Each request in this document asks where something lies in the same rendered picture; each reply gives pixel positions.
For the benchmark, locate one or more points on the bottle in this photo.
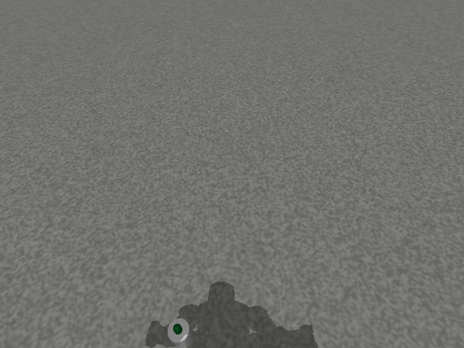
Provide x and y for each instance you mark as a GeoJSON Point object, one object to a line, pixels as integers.
{"type": "Point", "coordinates": [180, 333]}

